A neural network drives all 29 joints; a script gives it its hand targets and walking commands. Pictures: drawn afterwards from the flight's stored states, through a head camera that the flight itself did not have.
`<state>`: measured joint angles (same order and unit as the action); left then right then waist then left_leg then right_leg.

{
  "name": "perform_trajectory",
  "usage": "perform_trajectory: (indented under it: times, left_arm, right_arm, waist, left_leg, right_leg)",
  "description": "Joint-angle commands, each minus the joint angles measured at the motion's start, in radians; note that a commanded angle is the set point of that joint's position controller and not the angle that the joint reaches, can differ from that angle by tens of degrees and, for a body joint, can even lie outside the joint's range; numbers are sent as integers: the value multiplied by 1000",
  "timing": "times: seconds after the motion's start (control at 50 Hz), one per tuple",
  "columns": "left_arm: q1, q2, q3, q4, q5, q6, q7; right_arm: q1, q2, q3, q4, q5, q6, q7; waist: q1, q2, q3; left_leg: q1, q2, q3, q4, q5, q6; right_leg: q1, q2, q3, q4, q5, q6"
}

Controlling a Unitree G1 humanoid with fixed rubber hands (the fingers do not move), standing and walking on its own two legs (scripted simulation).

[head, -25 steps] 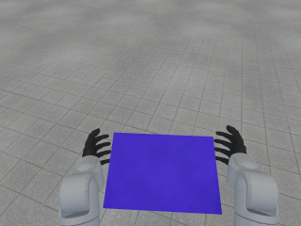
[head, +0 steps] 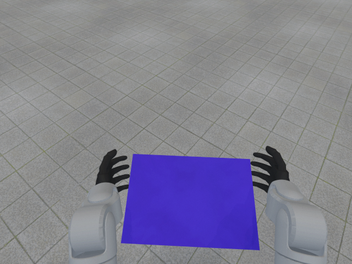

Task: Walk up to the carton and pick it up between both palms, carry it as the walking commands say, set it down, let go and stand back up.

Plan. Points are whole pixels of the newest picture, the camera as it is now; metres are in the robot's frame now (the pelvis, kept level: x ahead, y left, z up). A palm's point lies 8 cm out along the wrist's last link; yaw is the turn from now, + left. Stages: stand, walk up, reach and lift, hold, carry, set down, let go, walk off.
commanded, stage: carry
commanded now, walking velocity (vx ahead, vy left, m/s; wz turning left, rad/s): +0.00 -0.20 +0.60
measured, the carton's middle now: (188, 201) +0.27 +0.00 -0.01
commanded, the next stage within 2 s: none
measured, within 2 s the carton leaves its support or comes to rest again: neither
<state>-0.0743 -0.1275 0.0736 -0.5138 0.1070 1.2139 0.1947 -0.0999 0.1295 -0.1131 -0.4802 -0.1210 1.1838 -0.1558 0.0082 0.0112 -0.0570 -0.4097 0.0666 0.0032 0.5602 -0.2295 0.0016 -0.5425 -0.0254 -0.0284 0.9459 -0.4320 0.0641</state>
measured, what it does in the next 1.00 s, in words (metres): steps to the right, turning left: right foot, then left foot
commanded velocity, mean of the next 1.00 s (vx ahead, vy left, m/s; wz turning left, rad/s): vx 0.00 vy -0.20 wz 0.60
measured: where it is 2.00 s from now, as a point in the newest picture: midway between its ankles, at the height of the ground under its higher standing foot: outside the picture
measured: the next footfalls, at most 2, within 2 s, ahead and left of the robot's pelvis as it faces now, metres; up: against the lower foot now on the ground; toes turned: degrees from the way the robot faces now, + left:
right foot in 0.12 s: +0.06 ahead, -0.18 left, +0.00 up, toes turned +0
left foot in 0.40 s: -0.01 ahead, +0.00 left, +0.00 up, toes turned +24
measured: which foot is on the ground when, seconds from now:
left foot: down 0.00-0.12, up 0.14-0.38, down 0.40-0.76, up 0.78-1.00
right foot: up 0.00-0.10, down 0.12-0.42, up 0.44-0.74, down 0.76-1.00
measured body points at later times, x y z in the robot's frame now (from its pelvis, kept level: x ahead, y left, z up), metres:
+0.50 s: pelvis -0.01 -0.10 -0.01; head -0.01 -0.08 +0.44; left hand +0.18 +0.15 +0.06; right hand +0.30 -0.17 +0.08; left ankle -0.05 -0.02 -0.74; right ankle +0.01 -0.22 -0.68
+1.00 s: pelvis +0.01 -0.23 -0.01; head +0.02 -0.22 +0.44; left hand +0.13 +0.06 +0.09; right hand +0.33 -0.21 +0.09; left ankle -0.06 -0.17 -0.70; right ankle +0.08 -0.30 -0.74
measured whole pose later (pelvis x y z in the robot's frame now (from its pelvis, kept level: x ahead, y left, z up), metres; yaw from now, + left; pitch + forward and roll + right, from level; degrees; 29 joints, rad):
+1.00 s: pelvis +0.01 -0.23 -0.01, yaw +37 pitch +5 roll +0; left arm -0.07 -0.13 0.07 -0.53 0.11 1.21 0.17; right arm -0.10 0.13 -0.11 -0.54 -0.11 1.21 -0.19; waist -0.02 0.01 -0.07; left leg -0.48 0.04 0.13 0.89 -0.48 -0.03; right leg -0.38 -0.10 -0.25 0.59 -0.28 -0.03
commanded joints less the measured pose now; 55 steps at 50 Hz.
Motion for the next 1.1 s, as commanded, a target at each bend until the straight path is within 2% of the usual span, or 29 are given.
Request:
perform_trajectory:
  times: [0.0,0.04,0.08,0.1,0.12,0.14,0.16,0.2,0.24,0.32,0.36,0.38,0.4,0.42,0.44,0.48,0.52,0.68,0.72,0.74,0.76,0.78,0.82,0.86,1.0,1.02,1.04,1.06,1.08]
  left_arm:
    - [-423,-920,-718,-75,-418,-16,-263]
    - [-395,-897,-701,-63,-414,-6,-261]
    - [-375,-881,-681,-43,-404,2,-262]
    - [-386,-863,-673,-50,-398,5,-264]
    - [-393,-843,-672,-43,-394,3,-269]
    - [-386,-863,-659,-32,-390,-1,-271]
    - [-405,-876,-652,-41,-390,-2,-275]
    - [-431,-904,-643,-50,-383,-12,-279]
    - [-446,-901,-645,-68,-379,-17,-273]
    - [-398,-867,-652,-46,-364,-2,-261]
    - [-392,-862,-661,-19,-367,6,-256]
    - [-407,-856,-665,-6,-369,10,-255]
    - [-413,-859,-676,-15,-375,13,-256]
    - [-468,-877,-718,-58,-399,7,-261]
    - [-492,-902,-724,-64,-406,-5,-261]
    - [-508,-959,-752,-82,-430,-20,-273]
    - [-502,-981,-760,-99,-435,-34,-275]
    - [-385,-886,-717,-102,-422,-21,-258]
    - [-364,-872,-698,-90,-416,-13,-257]
    - [-369,-860,-691,-94,-410,-11,-258]
    - [-371,-828,-687,-100,-408,-10,-262]
    - [-351,-829,-664,-63,-390,-13,-263]
    - [-393,-862,-647,-83,-386,-20,-274]
    - [-421,-894,-646,-97,-387,-32,-277]
    - [-369,-859,-671,-68,-376,-7,-263]
    - [-375,-854,-673,-51,-379,-2,-262]
    - [-398,-850,-678,-40,-380,3,-260]
    - [-435,-866,-710,-70,-399,6,-267]
    - [-471,-882,-729,-83,-414,-3,-266]
  right_arm:
    - [-338,883,686,-83,397,19,266]
    - [-326,865,693,-79,392,31,258]
    - [-327,855,712,-77,395,40,249]
    - [-324,859,727,-82,398,44,246]
    - [-329,848,741,-90,391,52,244]
    - [-365,853,747,-95,404,53,249]
    - [-417,880,762,-101,431,53,255]
    - [-472,910,779,-115,454,49,262]
    - [-469,907,777,-109,455,48,261]
    - [-392,870,731,-42,432,61,257]
    - [-357,858,697,-5,412,65,258]
    - [-345,851,672,19,401,64,259]
    - [-320,841,659,42,388,60,263]
    - [-318,877,665,41,397,48,268]
    - [-340,891,658,7,403,41,271]
    - [-363,936,671,-23,410,20,281]
    - [-375,951,679,-60,415,2,282]
    - [-303,855,693,-113,399,17,254]
    - [-311,846,713,-117,404,25,245]
    - [-308,846,733,-124,409,29,242]
    - [-303,848,755,-133,407,40,239]
    - [-326,822,752,-122,404,45,243]
    - [-433,872,784,-143,449,43,256]
    - [-456,904,796,-149,465,36,259]
    - [-336,855,718,-42,420,56,255]
    - [-330,848,699,-21,410,57,256]
    - [-314,843,673,7,396,57,258]
    - [-290,857,665,33,384,48,263]
    - [-326,880,670,5,399,41,267]
  waist:
    - [-29,218,-264]
    - [-18,221,-266]
    - [-9,145,-288]
    - [-16,-36,-290]
    - [-17,-322,-279]
    - [-11,-311,-244]
    - [-8,-222,-200]
    - [-9,-195,-157]
    - [-11,-191,-169]
    - [9,-194,-261]
    - [-12,-138,-271]
    - [-26,-38,-245]
    - [-40,219,-249]
    - [-43,354,-215]
    - [-36,231,-221]
    - [-32,106,-234]
    - [-27,134,-237]
    - [-26,247,-273]
    - [-6,190,-295]
    - [-13,58,-322]
    - [-18,-269,-328]
    - [-14,-341,-294]
    - [-7,-224,-192]
    - [-13,-215,-167]
    - [0,-181,-294]
    - [-13,-108,-271]
    - [-30,13,-242]
    - [-48,356,-236]
    - [-34,283,-203]
  left_leg:
    - [199,198,-219,-167,244,111]
    - [153,174,-202,-145,225,89]
    - [24,107,-147,-49,137,41]
    - [-82,33,-64,102,-21,15]
    - [-252,-71,43,344,-278,-31]
    - [-217,-45,64,569,-364,-52]
    - [-182,-33,38,668,-311,-54]
    - [-175,-6,53,663,-237,-55]
    - [-160,-4,105,498,-254,-50]
    - [-61,-39,151,200,-254,-18]
    - [77,-28,144,-112,-57,-3]
    - [234,57,17,-201,20,8]
    - [393,320,-317,-180,445,102]
    - [396,437,-529,-170,791,225]
    - [392,386,-423,-126,821,226]
    - [339,285,-262,-134,545,167]
    - [312,213,-178,-123,492,128]
    - [181,186,-215,-106,382,106]
    - [49,127,-151,-2,300,50]
    - [-75,73,-103,94,110,18]
    - [-301,-42,11,344,-269,-31]
    - [-280,-48,74,587,-405,-56]
    - [-204,-9,50,734,-286,-62]
    - [-194,8,71,623,-231,-58]
    - [7,-49,167,32,-170,-1]
    - [103,-9,119,-157,-25,2]
    - [280,110,-43,-216,62,16]
    - [371,400,-459,-200,525,161]
    - [387,415,-475,-166,757,219]
  right_leg:
    - [46,23,-25,-174,-7,2]
    - [157,40,-53,-375,52,-6]
    - [396,8,-62,-591,148,-18]
    - [475,-140,67,-673,118,-39]
    - [483,-376,322,-683,198,-156]
    - [353,-398,258,-644,251,-236]
    - [270,-336,156,-645,214,-236]
    - [251,-252,6,-636,163,-215]
    - [320,-225,-52,-580,268,-198]
    - [415,-271,-28,-479,539,-234]
    - [388,-252,-84,-373,575,-172]
    - [224,-228,-110,-289,465,-104]
    - [-40,-133,-140,-121,169,-32]
    - [-202,-20,-75,44,-185,-7]
    - [-199,-32,44,179,-165,-17]
    - [-174,-45,80,236,-42,-18]
    - [-140,-27,32,170,35,-8]
    - [95,30,-52,-297,36,-21]
    - [343,13,-84,-564,167,-36]
    - [488,-97,-6,-601,172,-55]
    - [592,-377,288,-636,298,-149]
    - [431,-454,299,-617,408,-254]
    - [261,-326,73,-641,275,-249]
    - [295,-245,-56,-595,287,-201]
    - [425,-283,-79,-410,559,-206]
    - [355,-259,-118,-339,490,-148]
    - [147,-233,-132,-246,323,-82]
    - [-127,-93,-155,-54,-60,-9]
    - [-209,-63,-34,90,-173,-14]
